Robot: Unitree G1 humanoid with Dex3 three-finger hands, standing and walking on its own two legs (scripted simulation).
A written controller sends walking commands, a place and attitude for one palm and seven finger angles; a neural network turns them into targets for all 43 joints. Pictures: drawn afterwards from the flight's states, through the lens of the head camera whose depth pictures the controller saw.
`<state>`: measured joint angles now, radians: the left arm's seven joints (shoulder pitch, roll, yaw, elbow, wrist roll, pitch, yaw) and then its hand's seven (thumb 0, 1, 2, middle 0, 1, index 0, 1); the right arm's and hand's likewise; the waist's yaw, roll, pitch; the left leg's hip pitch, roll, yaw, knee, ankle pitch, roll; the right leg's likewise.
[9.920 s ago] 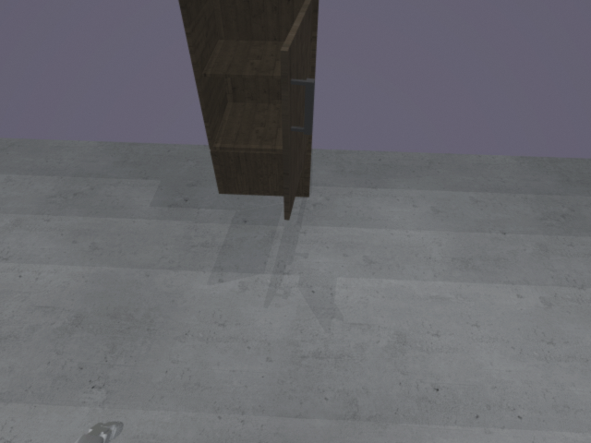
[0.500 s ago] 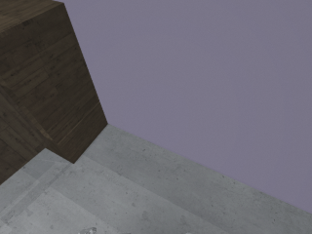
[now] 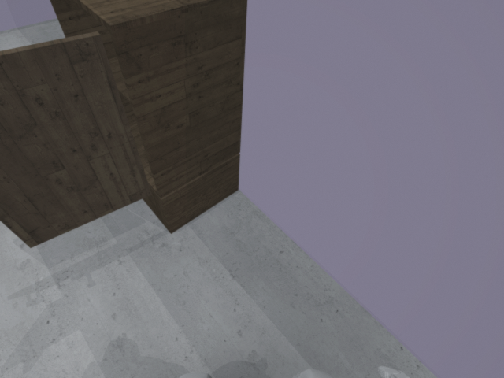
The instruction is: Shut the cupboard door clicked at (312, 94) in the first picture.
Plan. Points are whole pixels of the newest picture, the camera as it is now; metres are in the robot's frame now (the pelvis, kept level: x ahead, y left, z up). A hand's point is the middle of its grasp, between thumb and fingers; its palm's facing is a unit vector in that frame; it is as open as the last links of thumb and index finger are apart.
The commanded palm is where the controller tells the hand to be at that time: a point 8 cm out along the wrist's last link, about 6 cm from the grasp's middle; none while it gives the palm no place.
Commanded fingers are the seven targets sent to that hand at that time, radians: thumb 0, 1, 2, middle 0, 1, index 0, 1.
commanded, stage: turn to face it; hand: left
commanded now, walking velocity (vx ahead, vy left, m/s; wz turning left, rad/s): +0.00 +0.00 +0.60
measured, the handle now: out of the picture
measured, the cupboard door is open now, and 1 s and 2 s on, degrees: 83 83 83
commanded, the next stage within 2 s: take the last steps up to it in 1.12 s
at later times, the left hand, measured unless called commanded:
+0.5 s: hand out of the picture +0.03 +0.16 -0.13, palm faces +0.29 -0.91 -0.30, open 7.4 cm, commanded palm none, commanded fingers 0.00 0.90 0.90 -0.20 -0.30 -0.20 -0.30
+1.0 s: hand out of the picture -0.11 +0.22 -0.16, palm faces +0.55 -0.79 -0.26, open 7.4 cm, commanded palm none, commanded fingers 0.00 0.90 0.90 -0.20 -0.30 -0.20 -0.30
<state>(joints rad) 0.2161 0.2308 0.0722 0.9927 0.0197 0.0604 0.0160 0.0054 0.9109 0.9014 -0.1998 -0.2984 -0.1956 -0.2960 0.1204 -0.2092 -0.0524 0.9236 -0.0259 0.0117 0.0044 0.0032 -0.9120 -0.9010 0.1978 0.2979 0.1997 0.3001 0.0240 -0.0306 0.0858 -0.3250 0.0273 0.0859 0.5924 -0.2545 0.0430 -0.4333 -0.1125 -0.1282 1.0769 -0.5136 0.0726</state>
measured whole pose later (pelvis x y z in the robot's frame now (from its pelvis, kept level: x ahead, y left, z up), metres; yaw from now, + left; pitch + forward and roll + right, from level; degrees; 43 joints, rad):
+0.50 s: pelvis -0.01 -0.06 +0.01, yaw +18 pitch -2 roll +2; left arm 0.20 0.18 0.02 0.88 0.02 0.02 0.03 0.00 0.90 0.90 -0.20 -0.30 -0.20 -0.30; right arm 0.21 -0.27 -0.10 0.95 -0.03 0.09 0.03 0.01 -0.91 -0.90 0.20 0.30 0.20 0.30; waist -0.03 0.05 0.07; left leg -0.52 0.00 -0.01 1.18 -0.35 -0.06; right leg -0.21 -0.11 -0.15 0.51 -0.27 0.00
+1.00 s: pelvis -0.05 -0.01 +0.02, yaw +32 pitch +0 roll -2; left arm 0.18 0.28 0.06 0.95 0.01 0.06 0.02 0.01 0.91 0.90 -0.20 -0.30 -0.19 -0.30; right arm 0.17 -0.20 -0.03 0.93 -0.02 0.02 -0.01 0.00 -0.91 -0.90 0.20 0.30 0.20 0.30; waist 0.02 -0.03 0.09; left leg -0.17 -0.02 0.00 0.42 -0.24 0.06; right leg -0.47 -0.10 -0.03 1.09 -0.39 0.11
